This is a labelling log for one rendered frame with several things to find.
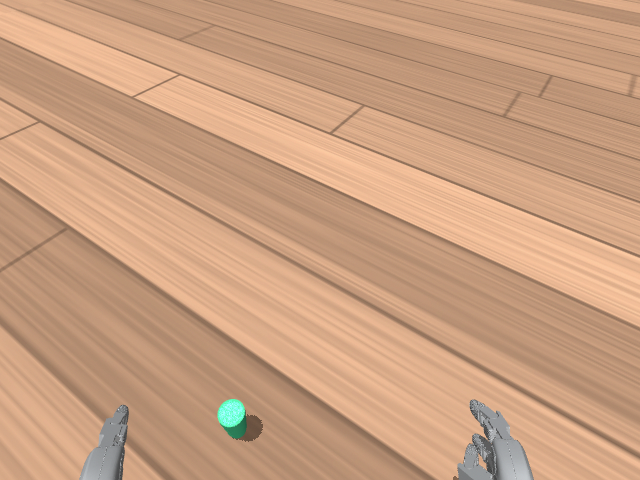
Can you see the right robot hand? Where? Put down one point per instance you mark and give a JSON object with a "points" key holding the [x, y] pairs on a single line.
{"points": [[505, 457]]}

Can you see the left robot hand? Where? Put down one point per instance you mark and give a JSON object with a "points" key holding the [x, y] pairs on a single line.
{"points": [[105, 462]]}

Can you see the cup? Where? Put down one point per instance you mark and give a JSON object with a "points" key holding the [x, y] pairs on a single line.
{"points": [[232, 417]]}

